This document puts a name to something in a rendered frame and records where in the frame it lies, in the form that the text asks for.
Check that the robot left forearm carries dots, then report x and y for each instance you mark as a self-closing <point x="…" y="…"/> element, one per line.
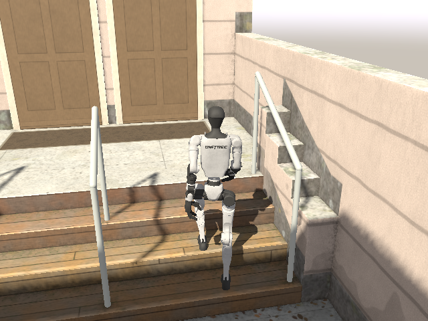
<point x="191" y="178"/>

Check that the robot right forearm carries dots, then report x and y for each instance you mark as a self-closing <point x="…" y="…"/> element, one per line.
<point x="232" y="172"/>

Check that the robot left foot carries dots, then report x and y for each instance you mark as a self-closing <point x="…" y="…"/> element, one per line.
<point x="203" y="245"/>

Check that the robot right foot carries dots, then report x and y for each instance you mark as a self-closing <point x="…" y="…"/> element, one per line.
<point x="225" y="283"/>

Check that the robot left upper arm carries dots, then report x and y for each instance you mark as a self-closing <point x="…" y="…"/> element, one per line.
<point x="194" y="142"/>

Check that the robot right hand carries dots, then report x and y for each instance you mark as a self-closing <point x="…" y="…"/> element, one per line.
<point x="228" y="178"/>

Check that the robot left hand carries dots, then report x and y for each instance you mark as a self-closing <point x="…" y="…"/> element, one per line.
<point x="189" y="211"/>

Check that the robot foot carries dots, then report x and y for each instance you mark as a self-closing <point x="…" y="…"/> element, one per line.
<point x="225" y="283"/>
<point x="203" y="245"/>

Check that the robot right upper arm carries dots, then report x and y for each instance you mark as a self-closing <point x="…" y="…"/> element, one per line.
<point x="236" y="151"/>

